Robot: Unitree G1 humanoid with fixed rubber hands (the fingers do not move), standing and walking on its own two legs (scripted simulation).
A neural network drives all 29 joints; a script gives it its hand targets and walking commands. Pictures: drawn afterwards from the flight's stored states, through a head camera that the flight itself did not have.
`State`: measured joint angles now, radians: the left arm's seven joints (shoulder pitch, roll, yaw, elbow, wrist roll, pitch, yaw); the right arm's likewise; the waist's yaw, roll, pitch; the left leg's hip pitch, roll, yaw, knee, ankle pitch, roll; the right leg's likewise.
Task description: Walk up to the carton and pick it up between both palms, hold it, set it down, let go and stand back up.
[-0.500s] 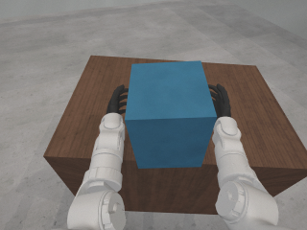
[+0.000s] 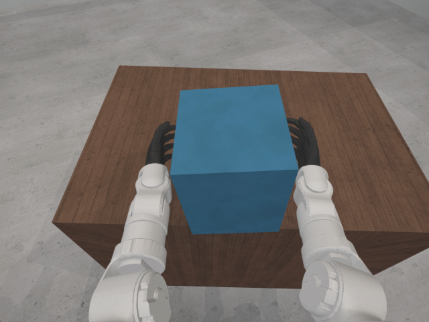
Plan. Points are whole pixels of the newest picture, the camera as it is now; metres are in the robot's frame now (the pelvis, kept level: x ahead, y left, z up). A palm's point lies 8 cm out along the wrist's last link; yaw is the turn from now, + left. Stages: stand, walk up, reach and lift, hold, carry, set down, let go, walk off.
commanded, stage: set down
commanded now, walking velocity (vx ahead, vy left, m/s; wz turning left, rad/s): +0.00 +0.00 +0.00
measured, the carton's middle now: (232, 164) +0.43 -0.04 +0.01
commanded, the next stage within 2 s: none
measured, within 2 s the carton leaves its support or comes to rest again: rests again in 0.80 s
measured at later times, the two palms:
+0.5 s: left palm (158, 169) +0.38 +0.10 +0.07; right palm (314, 168) +0.37 -0.19 +0.08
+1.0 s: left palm (166, 164) +0.40 +0.09 +0.06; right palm (315, 169) +0.38 -0.20 +0.06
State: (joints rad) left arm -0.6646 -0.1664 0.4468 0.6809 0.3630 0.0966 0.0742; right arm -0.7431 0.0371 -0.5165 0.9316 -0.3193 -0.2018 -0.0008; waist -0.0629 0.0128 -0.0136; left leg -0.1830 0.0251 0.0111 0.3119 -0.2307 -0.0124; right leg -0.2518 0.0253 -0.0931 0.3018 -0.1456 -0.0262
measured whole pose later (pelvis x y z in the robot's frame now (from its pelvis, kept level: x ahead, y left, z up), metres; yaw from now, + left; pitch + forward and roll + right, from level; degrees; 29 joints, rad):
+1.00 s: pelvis -0.01 +0.00 +0.00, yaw -2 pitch +6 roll +0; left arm -0.71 -0.21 0.56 0.72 0.46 0.00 0.05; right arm -0.73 0.08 -0.62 0.84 -0.44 -0.17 0.05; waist -0.05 0.01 0.01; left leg -0.20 0.03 0.04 0.31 -0.22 -0.01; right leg -0.28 0.03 -0.07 0.32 -0.15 -0.04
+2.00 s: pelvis -0.02 +0.00 +0.00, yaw -5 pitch +9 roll +0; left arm -0.73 -0.13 0.44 0.83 0.38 -0.04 0.13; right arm -0.75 -0.05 -0.42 0.99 -0.24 -0.22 0.04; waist -0.01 -0.02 -0.01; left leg -0.26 0.03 0.10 0.32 -0.22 -0.01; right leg -0.37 0.04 -0.02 0.33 -0.12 -0.04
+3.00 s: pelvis -0.06 -0.03 -0.02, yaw -2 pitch +17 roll +1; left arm -1.22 0.27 0.02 1.30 -0.23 0.01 0.13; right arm -1.23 -0.40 0.16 1.33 0.45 0.04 -0.02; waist 0.05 -0.01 -0.21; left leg -0.56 0.06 0.03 0.46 -0.20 -0.03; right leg -0.63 0.05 -0.08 0.42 -0.09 -0.09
